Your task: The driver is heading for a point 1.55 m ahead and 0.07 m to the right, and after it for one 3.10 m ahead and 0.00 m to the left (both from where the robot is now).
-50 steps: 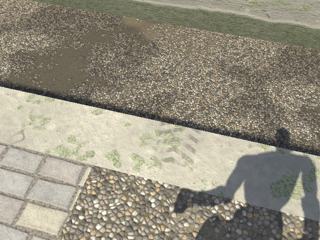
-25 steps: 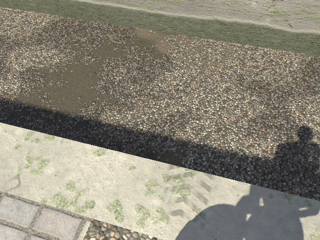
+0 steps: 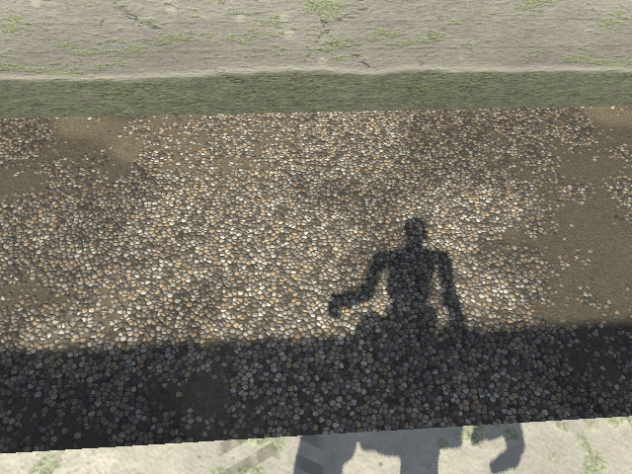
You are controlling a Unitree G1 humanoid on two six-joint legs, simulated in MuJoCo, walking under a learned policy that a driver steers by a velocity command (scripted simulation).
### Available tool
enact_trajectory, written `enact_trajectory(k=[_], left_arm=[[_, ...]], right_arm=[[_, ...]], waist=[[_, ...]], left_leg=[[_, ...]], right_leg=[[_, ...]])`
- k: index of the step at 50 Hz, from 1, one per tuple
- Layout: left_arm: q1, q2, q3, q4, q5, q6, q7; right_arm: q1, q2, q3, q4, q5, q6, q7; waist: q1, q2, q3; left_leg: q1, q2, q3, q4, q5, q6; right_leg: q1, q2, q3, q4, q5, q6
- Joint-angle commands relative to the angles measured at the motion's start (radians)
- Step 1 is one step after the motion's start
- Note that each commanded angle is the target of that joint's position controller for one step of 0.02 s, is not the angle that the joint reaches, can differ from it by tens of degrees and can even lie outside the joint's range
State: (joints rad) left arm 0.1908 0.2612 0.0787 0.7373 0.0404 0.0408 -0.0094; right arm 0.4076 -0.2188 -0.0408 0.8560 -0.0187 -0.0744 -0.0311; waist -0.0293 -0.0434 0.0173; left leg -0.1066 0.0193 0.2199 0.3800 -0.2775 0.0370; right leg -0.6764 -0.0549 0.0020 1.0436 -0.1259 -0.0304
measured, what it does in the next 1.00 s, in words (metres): walks ahead: right foot, then left foot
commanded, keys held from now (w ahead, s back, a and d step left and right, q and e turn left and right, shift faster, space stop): w+e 0.20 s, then w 0.80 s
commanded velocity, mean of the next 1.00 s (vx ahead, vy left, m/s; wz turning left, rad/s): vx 0.50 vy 0.00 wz -0.25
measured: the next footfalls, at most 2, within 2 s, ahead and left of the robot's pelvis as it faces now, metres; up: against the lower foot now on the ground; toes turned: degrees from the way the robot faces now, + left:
right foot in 0.20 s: +0.22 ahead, -0.12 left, +0.00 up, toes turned -11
left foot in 0.74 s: +0.42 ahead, -0.02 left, +0.00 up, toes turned -15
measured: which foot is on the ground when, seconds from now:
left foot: down 0.00-0.18, up 0.20-0.72, down 0.74-1.00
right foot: up 0.00-0.18, down 0.20-0.74, up 0.76-1.00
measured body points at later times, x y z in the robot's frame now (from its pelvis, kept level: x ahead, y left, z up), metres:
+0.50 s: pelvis +0.20 -0.07 +0.00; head +0.19 -0.08 +0.45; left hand +0.27 +0.17 -0.13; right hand +0.29 -0.35 -0.11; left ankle +0.36 +0.07 -0.67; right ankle +0.18 -0.11 -0.74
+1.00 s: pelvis +0.33 -0.08 -0.01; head +0.33 -0.06 +0.44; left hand +0.57 +0.12 -0.10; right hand +0.37 -0.32 -0.12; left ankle +0.38 -0.02 -0.74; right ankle +0.33 -0.26 -0.67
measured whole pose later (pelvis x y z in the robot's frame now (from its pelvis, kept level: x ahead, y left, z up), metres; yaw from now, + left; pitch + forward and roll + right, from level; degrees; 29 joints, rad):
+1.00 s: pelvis +0.33 -0.08 -0.01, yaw -14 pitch +0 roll +0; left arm 0.13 0.25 0.03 0.66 0.01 0.07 0.06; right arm 0.30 -0.18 0.03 0.71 0.01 -0.02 0.01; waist -0.02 -0.03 -0.01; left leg -0.29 -0.06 0.04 0.53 -0.23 0.08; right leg -0.58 0.07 0.23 1.08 -0.27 0.06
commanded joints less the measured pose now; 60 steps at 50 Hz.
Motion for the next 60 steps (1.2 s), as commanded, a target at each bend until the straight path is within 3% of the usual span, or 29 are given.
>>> enact_trajectory(k=[1,6,8,9,10,11,12,13,14,16,19,21,23,30,33,35,36,37,38,39,40,42,45,48,52,56,57,59,60], left_arm=[[-0.075,-0.006,-0.017,-0.11,-0.001,-0.004,-0.015],[-0.132,0.004,-0.021,-0.173,-0.013,-0.006,-0.023],[-0.04,0.02,-0.009,-0.159,-0.021,-0.016,-0.016],[0.122,0.034,0.003,-0.105,-0.02,-0.029,-0.009],[0.261,0.116,0.031,-0.074,-0.008,-0.038,0.006],[0.243,0.261,0.051,-0.087,-0.027,-0.04,0.019],[0.257,0.225,0.052,-0.103,-0.061,-0.021,0.025],[0.215,0.176,0.036,-0.086,-0.048,-0.009,0.033],[0.202,0.116,0.016,-0.071,-0.041,-0.01,0.034],[0.142,0.045,-0.011,-0.068,-0.031,-0.033,0.031],[0.169,0.065,-0.01,-0.044,-0.038,-0.068,0.019],[0.184,0.067,-0.014,-0.043,-0.044,-0.074,0.018],[0.233,0.081,-0.014,-0.033,-0.05,-0.077,0.021],[0.351,0.09,-0.019,0.017,-0.041,-0.045,0.045],[0.314,0.091,-0.02,-0.001,-0.031,-0.03,0.051],[0.258,0.13,-0.012,-0.013,-0.03,-0.031,0.06],[0.191,0.153,-0.008,-0.028,-0.043,-0.04,0.062],[0.142,0.132,-0.017,-0.043,-0.076,-0.052,0.063],[0.237,-0.008,-0.047,-0.069,-0.061,-0.066,0.06],[0.276,0.06,-0.031,-0.066,-0.04,-0.05,0.064],[0.179,0.106,-0.022,-0.091,-0.032,-0.039,0.08],[0.102,0.098,-0.025,-0.105,-0.032,-0.025,0.089],[0.105,0.055,-0.032,-0.103,-0.023,0.013,0.08],[0.05,0.043,-0.035,-0.103,-0.031,0.027,0.072],[-0.093,0.013,-0.06,-0.129,-0.033,0.037,0.051],[-0.183,0.011,-0.08,-0.164,-0.042,0.024,0.037],[-0.167,-0.003,-0.09,-0.158,-0.019,0.02,0.034],[-0.061,-0.01,-0.099,-0.13,0.016,0.013,0.036],[-0.101,0.046,-0.085,-0.132,-0.006,0.006,0.033]], right_arm=[[0.002,-0.135,-0.024,-0.067,0.002,-0.003,-0.002],[0.018,-0.185,-0.034,-0.083,-0.007,0.021,0.002],[0.001,-0.23,-0.044,-0.093,-0.005,0.036,-0.005],[-0.016,-0.229,-0.044,-0.096,0.009,0.047,-0.004],[-0.019,-0.196,-0.034,-0.123,0.02,0.046,-0.002],[-0.012,-0.054,-0.001,-0.217,0.013,0.041,0.016],[-0.13,-0.146,-0.016,-0.256,-0.001,0.041,0.007],[-0.159,-0.148,-0.019,-0.267,0.017,0.037,0.007],[-0.13,-0.141,-0.014,-0.244,0.013,0.034,0.002],[-0.057,-0.12,-0.016,-0.202,-0.01,0.061,0.013],[-0.06,-0.107,-0.019,-0.178,-0.01,0.109,0.021],[-0.145,-0.099,-0.016,-0.19,0.004,0.111,0.016],[-0.195,-0.085,-0.011,-0.197,-0.001,0.106,0.016],[-0.248,-0.049,0.006,-0.181,-0.01,0.1,0.032],[-0.302,-0.052,0.014,-0.228,0.018,0.097,0.031],[-0.155,-0.062,0.013,-0.196,0.014,0.093,0.023],[-0.022,-0.09,-0.002,-0.17,-0.007,0.092,0.013],[0.145,-0.127,-0.015,-0.144,-0.003,0.077,0.006],[0.088,-0.159,-0.001,-0.167,0.015,0.067,0.016],[0.083,-0.194,-0.026,-0.149,0.042,0.086,0.025],[-0.071,-0.133,-0.006,-0.195,0.039,0.094,0.018],[-0.195,-0.046,0.035,-0.24,0.022,0.077,0.025],[-0.157,-0.072,0.043,-0.224,0.031,0.035,0.039],[-0.135,-0.096,0.041,-0.225,0.036,0.029,0.043],[-0.167,-0.103,0.043,-0.251,0.026,0.049,0.048],[-0.214,-0.104,0.038,-0.289,0.015,0.089,0.056],[-0.24,-0.096,0.043,-0.297,0.01,0.098,0.053],[-0.236,-0.092,0.043,-0.303,0.012,0.106,0.046],[-0.224,-0.04,0.058,-0.321,0.01,0.107,0.051]], waist=[[0.005,0.143,0.046],[-0.014,0.152,0.053],[0.031,0.158,-0.028],[0.114,0.105,-0.116],[0.186,-0.002,-0.209],[0.102,-0.257,-0.271],[0.186,-0.088,-0.3],[0.141,-0.053,-0.164],[0.099,0.007,-0.092],[0.009,0.009,-0.034],[-0.009,-0.004,-0.008],[0.01,0.012,0.025],[0.026,-0.004,0.026],[0.064,-0.045,-0.015],[0.079,-0.032,0.026],[0.019,-0.055,-0.014],[-0.07,-0.008,-0.038],[-0.166,0.066,-0.157],[-0.022,0.234,-0.203],[-0.045,0.278,-0.234],[-0.005,0.211,-0.087],[0.05,0.138,-0.038],[0.072,0.115,-0.094],[0.065,0.09,-0.093],[0.025,0.143,-0.084],[-0.002,0.166,-0.057],[0.027,0.131,-0.019],[0.047,0.112,-0.071],[0.011,0.002,-0.072]], left_leg=[[0.002,0.268,-0.117,-0.098,0.357,0.117],[0.015,0.301,-0.041,0.004,0.508,0.094],[0.041,0.283,0.008,0.188,0.79,0.069],[-0.009,0.251,0.043,0.405,0.797,0.036],[-0.215,0.209,0.048,0.719,0.498,-0.01],[-0.606,0.039,-0.063,1.033,-0.32,-0.075],[-0.698,0.015,-0.232,1.068,-0.206,-0.089],[-0.758,0.053,-0.236,1.076,-0.137,-0.084],[-0.71,0.081,-0.23,1.028,-0.107,-0.074],[-0.561,0.115,-0.248,0.888,-0.07,-0.068],[-0.535,0.097,-0.236,0.776,0.028,-0.07],[-0.578,0.088,-0.238,0.672,0.135,-0.065],[-0.601,0.079,-0.239,0.592,0.202,-0.057],[-0.464,-0.006,-0.175,0.573,0.177,-0.023],[-0.45,-0.03,-0.173,0.439,-0.018,-0.02],[-0.253,-0.073,-0.177,0.346,-0.094,0.017],[-0.09,-0.085,-0.184,0.211,0.039,0.042],[0.09,0.07,-0.363,0.056,0.242,0.129],[0.232,0.318,-0.647,0.16,0.773,0.168],[0.169,0.331,-0.815,0.106,0.554,0.248],[0.019,0.326,-0.732,0.067,0.534,0.265],[-0.159,0.238,-0.565,0.021,0.596,0.219],[-0.199,0.204,-0.483,0.005,0.699,0.187],[-0.166,0.176,-0.426,-0.021,0.603,0.143],[-0.172,0.119,-0.378,-0.066,0.386,0.074],[-0.18,0.127,-0.444,-0.101,-0.07,0.119],[-0.22,0.121,-0.425,-0.077,-0.047,0.109],[-0.251,0.084,-0.423,0.017,-0.032,0.079],[-0.267,0.0,-0.324,0.053,-0.111,0.043]], right_leg=[[-0.036,-0.003,-0.029,-0.132,0.053,-0.022],[0.112,0.041,-0.14,-0.273,-0.122,-0.086],[0.279,0.112,-0.158,-0.341,-0.228,-0.115],[0.485,0.165,-0.154,-0.447,-0.124,-0.14],[0.728,0.053,0.056,-0.548,-0.177,-0.184],[0.96,-0.247,0.574,-0.668,-0.065,-0.287],[0.915,-0.286,0.682,-0.743,0.003,-0.338],[0.822,-0.285,0.551,-0.738,0.013,-0.336],[0.689,-0.242,0.457,-0.738,-0.005,-0.302],[0.472,-0.14,0.332,-0.782,-0.059,-0.22],[0.414,-0.08,0.268,-0.821,-0.026,-0.197],[0.417,-0.075,0.243,-0.821,0.041,-0.177],[0.453,-0.085,0.242,-0.809,0.103,-0.163],[0.504,-0.069,0.157,-0.663,0.543,-0.114],[0.545,-0.073,0.163,-0.608,0.543,-0.158],[0.509,-0.075,0.165,-0.491,0.763,-0.15],[0.445,-0.04,0.126,-0.337,0.814,-0.122],[0.385,0.035,0.074,0.018,0.522,-0.078],[0.145,0.201,0.074,0.264,-0.459,-0.042],[0.028,0.23,0.215,0.317,-0.431,-0.025],[-0.016,0.226,0.232,0.373,-0.342,0.009],[0.049,0.177,0.216,0.291,-0.258,0.059],[0.136,0.16,0.214,0.214,-0.203,0.094],[0.138,0.133,0.213,0.077,-0.14,0.101],[0.246,0.082,0.106,-0.214,-0.114,0.101],[0.329,0.045,0.036,-0.421,-0.18,0.087],[0.384,0.046,0.011,-0.511,-0.127,0.073],[0.519,0.041,0.021,-0.501,-0.124,0.028],[0.48,0.022,0.094,-0.523,-0.154,0.003]])
Keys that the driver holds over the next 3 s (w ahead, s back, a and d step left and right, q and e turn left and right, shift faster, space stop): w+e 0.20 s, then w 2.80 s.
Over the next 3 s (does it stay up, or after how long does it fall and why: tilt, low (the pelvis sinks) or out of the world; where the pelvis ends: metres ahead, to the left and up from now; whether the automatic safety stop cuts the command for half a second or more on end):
stays up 0.38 -0.15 -0.02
